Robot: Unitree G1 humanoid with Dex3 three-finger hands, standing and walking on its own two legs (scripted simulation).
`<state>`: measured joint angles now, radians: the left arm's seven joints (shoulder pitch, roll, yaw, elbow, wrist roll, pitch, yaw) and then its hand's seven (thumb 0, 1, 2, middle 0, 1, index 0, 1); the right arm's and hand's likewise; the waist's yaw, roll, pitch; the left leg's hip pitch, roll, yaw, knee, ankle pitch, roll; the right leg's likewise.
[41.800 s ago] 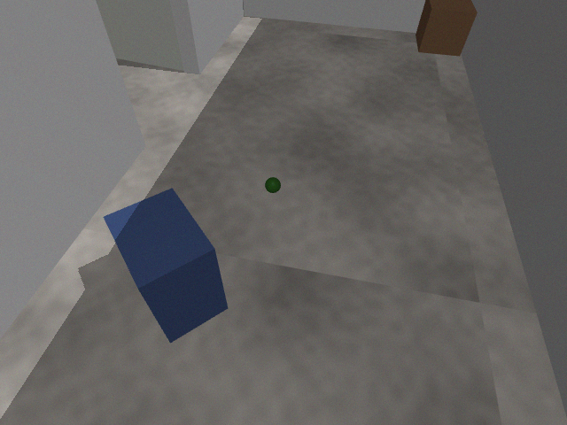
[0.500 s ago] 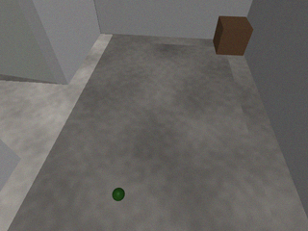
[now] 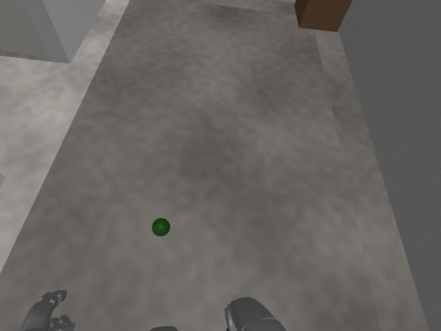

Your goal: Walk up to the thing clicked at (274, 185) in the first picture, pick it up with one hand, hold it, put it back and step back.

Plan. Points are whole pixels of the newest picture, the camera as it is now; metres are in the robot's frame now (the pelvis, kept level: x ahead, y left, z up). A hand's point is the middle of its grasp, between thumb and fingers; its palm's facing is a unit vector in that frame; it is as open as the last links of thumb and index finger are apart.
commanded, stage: step back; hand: left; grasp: from above
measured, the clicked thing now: (161, 227) +0.55 +0.18 -0.72
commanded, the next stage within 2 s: none
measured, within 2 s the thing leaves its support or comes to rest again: neither
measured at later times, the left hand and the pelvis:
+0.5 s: hand out of the picture +0.04 +0.24 -0.13, palm faces -0.06 -0.91 -0.40, open 7.3 cm; pelvis -0.09 -0.01 +0.01, yaw -4 degrees
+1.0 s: hand out of the picture -0.15 +0.27 -0.16, palm faces -0.09 -0.92 -0.39, open 7.3 cm; pelvis -0.24 -0.01 +0.00, yaw -7 degrees
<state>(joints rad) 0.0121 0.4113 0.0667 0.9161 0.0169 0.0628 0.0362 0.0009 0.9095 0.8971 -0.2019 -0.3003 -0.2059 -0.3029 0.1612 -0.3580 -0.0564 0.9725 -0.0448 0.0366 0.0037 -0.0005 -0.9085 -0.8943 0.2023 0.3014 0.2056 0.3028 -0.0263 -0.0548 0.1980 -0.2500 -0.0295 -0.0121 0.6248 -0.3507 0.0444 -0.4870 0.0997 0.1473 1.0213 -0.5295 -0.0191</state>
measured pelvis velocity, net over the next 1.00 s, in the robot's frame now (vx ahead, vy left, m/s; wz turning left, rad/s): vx -0.24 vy -0.01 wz -0.11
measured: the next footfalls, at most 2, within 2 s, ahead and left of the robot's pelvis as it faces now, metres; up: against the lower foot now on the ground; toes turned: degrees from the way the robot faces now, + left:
right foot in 0.28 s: -0.02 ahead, -0.13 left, +0.00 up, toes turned -1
left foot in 0.64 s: -0.11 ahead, +0.12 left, +0.00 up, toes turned -4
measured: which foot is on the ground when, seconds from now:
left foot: down 0.00-0.32, up 0.34-0.62, down 0.64-1.00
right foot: up 0.00-0.26, down 0.28-0.66, up 0.68-1.00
